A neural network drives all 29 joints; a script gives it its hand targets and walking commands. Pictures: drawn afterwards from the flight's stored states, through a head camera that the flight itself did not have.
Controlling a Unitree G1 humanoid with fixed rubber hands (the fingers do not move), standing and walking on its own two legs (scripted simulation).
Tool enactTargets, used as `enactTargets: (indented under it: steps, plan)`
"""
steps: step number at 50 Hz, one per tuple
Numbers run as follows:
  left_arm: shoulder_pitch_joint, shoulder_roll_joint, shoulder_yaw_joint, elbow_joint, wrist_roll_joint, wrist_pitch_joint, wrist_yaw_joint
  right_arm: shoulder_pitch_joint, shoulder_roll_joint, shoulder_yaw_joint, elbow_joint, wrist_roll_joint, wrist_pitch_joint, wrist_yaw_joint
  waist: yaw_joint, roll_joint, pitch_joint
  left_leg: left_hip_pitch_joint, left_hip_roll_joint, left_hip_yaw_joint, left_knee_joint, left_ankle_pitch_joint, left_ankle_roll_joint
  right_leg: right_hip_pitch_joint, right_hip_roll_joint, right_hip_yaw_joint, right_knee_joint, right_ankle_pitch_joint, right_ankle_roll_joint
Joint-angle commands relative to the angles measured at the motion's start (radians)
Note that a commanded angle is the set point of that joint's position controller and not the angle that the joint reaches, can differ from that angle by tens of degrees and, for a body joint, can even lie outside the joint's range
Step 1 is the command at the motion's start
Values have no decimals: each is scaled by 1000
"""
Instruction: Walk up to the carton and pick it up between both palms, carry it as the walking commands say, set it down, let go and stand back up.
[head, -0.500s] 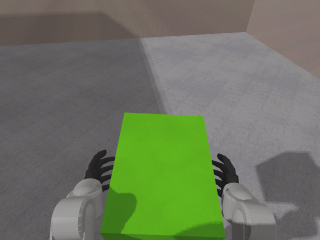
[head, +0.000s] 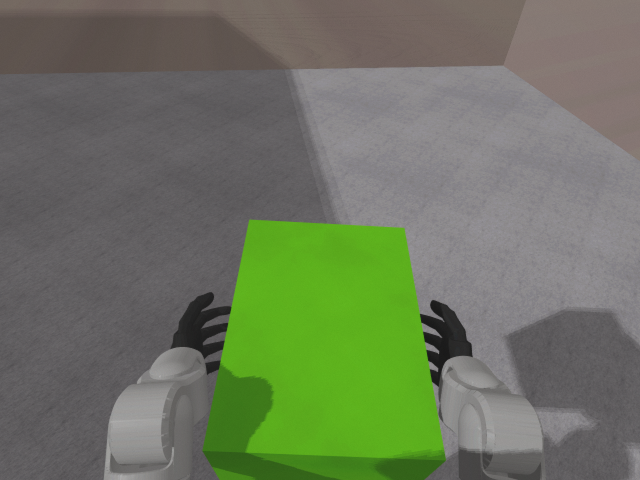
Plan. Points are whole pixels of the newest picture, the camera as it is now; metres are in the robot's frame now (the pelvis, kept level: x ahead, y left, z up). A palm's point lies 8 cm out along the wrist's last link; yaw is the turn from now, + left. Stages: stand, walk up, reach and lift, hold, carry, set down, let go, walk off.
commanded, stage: carry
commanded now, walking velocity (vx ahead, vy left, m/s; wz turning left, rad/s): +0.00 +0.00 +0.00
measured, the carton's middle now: (319, 365) +0.28 +0.00 +0.02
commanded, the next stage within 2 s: hold in 1.72 s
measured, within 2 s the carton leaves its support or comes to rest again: neither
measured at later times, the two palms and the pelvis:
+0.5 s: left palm (220, 343) +0.28 +0.12 +0.07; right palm (461, 349) +0.28 -0.17 +0.07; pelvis +0.02 -0.03 +0.00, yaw +0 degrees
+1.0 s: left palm (236, 339) +0.29 +0.11 +0.06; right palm (466, 345) +0.29 -0.18 +0.06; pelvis +0.02 -0.04 +0.00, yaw +0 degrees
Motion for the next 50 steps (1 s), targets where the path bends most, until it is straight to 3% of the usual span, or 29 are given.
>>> enactTargets:
  steps: [1, 15, 29, 34, 50]
  plan:
    - [-388, -798, -557, -47, -252, -46, -135, -396, 790, 552, -33, 241, -39, 144, 1, 19, -130, 103, 191, -206, -107, -8, -62, 2, -96, 98, -67, 19, -15]
    - [-400, -790, -532, 19, -229, -132, -148, -409, 785, 530, 39, 212, -124, 150, -1, -1, -159, 156, 174, -176, -16, 121, -60, 7, -123, 110, -73, 140, -21]
    - [-413, -746, -488, 94, -188, -208, -153, -419, 750, 484, 126, 176, -195, 155, -2, -7, -171, 155, 170, -165, 29, 152, -60, 35, -131, 112, -61, 253, -22]
    - [-405, -741, -489, 88, -185, -219, -149, -421, 745, 492, 110, 178, -205, 150, -3, -10, -174, 148, 170, -162, 40, 158, -60, 47, -134, 112, -57, 284, -21]
    - [-432, -692, -432, 202, -130, -312, -162, -449, 703, 432, 224, 121, -296, 164, -6, -3, -172, 140, 174, -164, 31, 129, -60, 52, -125, 115, -65, 258, -26]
